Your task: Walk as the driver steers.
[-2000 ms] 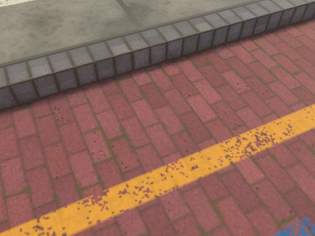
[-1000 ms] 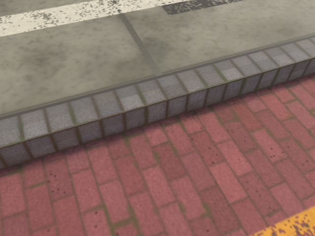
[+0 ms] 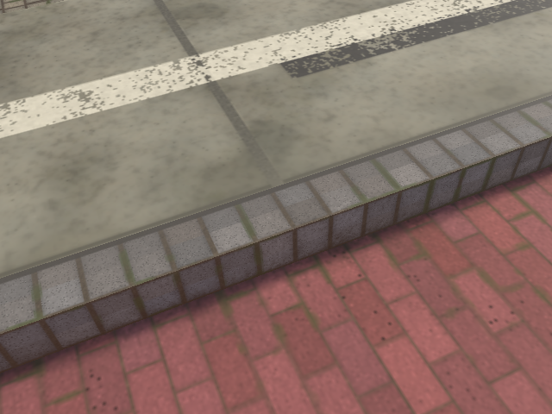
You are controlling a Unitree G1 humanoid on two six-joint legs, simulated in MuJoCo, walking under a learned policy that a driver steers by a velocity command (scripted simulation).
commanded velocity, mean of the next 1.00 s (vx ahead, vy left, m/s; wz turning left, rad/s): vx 0.12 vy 0.00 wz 0.00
